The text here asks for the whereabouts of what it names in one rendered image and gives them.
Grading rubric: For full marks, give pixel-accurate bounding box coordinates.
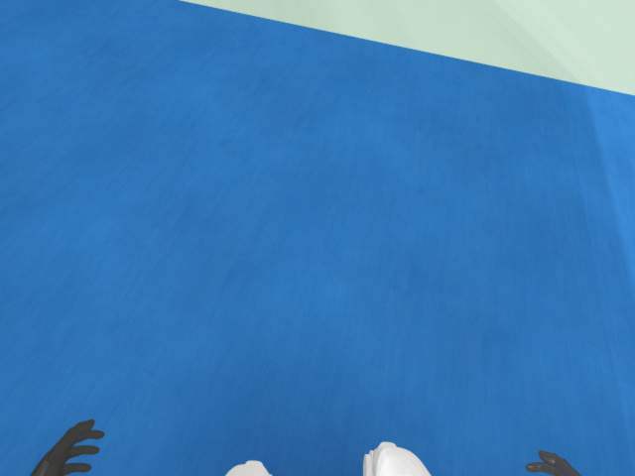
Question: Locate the right robot hand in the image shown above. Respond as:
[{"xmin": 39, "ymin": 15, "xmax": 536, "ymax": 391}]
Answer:
[{"xmin": 526, "ymin": 450, "xmax": 581, "ymax": 476}]

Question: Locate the right robot thigh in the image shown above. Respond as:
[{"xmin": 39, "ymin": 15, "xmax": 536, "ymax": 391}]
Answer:
[{"xmin": 363, "ymin": 446, "xmax": 431, "ymax": 476}]

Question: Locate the left robot hand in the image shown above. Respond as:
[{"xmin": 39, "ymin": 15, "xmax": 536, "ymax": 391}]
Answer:
[{"xmin": 30, "ymin": 419, "xmax": 104, "ymax": 476}]

